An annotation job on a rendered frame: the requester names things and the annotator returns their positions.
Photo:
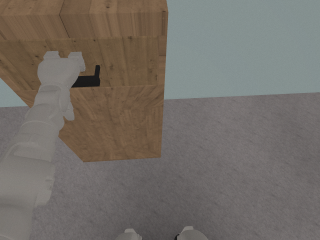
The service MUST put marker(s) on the handle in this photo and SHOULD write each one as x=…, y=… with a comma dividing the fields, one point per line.
x=88, y=81

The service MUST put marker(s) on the robot left hand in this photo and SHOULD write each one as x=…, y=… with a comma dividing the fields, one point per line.
x=62, y=70

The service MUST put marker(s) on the left robot forearm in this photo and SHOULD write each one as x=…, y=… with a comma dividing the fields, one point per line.
x=38, y=133

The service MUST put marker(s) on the robot left upper arm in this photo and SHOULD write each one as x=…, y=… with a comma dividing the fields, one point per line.
x=25, y=183

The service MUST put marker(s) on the drawer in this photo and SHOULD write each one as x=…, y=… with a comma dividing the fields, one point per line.
x=123, y=60

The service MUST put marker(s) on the robot right shin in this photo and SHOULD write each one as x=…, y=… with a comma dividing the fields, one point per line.
x=187, y=228

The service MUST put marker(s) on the robot shin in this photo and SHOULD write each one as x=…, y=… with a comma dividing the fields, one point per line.
x=129, y=230
x=187, y=228

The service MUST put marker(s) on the cabinet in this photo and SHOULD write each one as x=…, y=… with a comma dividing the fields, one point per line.
x=110, y=123

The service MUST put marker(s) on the robot left shin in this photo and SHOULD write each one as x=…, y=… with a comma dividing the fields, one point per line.
x=129, y=230

